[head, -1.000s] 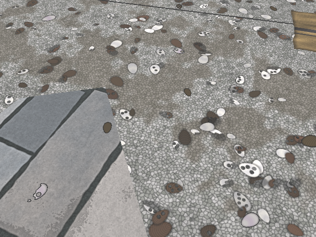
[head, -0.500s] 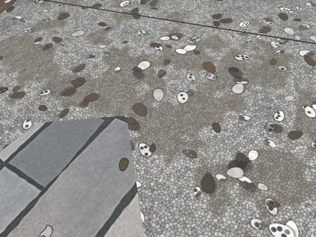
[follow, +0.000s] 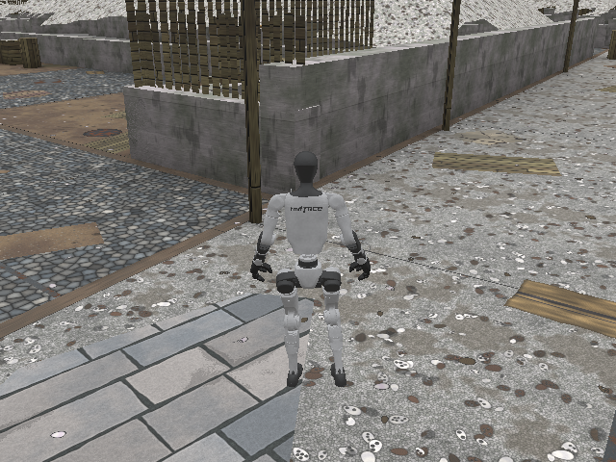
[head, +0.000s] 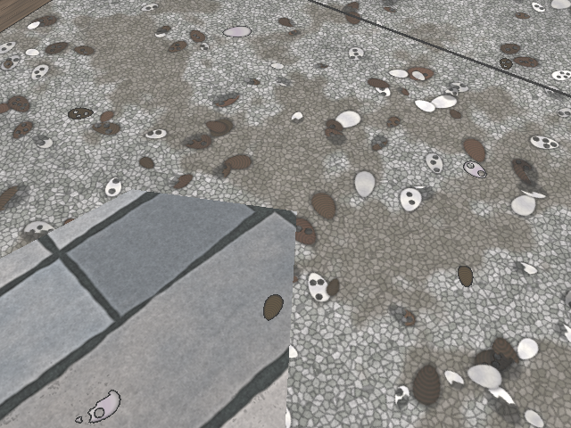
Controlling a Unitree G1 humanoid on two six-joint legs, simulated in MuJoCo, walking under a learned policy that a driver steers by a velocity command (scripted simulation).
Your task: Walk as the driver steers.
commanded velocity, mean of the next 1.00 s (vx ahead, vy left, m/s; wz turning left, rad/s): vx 0.09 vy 0.00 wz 0.59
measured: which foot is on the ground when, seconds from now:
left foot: down 0.00-0.12, up 0.14-0.54, down 0.56-1.00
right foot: up 0.00-0.10, down 0.12-0.56, up 0.58-0.98, down 1.00-1.00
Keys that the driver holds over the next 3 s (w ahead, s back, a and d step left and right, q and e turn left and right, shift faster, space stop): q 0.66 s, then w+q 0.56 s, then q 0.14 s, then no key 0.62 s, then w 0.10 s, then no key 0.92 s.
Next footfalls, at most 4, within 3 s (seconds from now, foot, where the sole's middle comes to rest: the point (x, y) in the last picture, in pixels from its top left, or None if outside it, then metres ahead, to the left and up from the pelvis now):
0.12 right None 0.09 -0.15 -0.77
0.56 left None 0.00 0.10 -0.77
1.00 right None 0.18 -0.06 -0.77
1.44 left None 0.20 0.34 -0.77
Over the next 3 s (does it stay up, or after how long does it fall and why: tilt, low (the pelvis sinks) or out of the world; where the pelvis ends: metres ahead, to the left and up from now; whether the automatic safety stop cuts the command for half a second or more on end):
stays up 0.27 0.25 0.00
